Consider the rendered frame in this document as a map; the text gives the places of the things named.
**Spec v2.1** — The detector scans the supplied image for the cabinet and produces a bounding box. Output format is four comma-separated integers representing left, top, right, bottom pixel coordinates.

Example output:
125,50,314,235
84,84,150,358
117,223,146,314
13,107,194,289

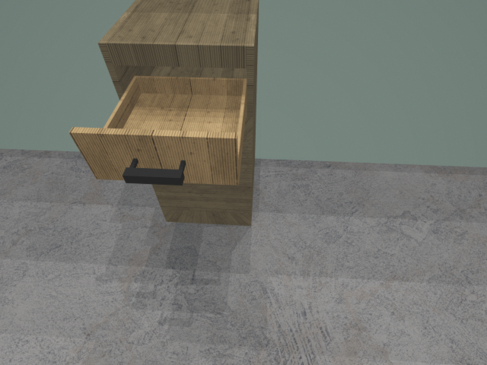
98,0,259,226

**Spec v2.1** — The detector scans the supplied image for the drawer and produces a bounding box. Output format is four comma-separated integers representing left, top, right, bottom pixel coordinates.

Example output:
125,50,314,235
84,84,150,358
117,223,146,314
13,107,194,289
69,76,247,186

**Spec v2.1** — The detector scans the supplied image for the handle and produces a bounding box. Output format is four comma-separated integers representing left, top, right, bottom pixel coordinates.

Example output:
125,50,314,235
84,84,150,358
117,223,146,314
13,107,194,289
123,158,186,186

